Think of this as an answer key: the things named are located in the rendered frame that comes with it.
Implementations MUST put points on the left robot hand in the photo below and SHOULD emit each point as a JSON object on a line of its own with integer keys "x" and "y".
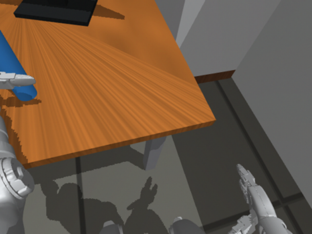
{"x": 9, "y": 80}

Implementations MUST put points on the right robot hand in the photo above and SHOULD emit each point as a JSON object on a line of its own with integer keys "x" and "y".
{"x": 259, "y": 203}

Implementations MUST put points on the left robot arm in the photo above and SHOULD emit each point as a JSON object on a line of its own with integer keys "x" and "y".
{"x": 15, "y": 185}

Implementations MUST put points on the right robot arm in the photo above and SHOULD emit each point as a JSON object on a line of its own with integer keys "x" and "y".
{"x": 272, "y": 225}

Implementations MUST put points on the table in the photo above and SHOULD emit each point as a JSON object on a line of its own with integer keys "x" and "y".
{"x": 120, "y": 80}

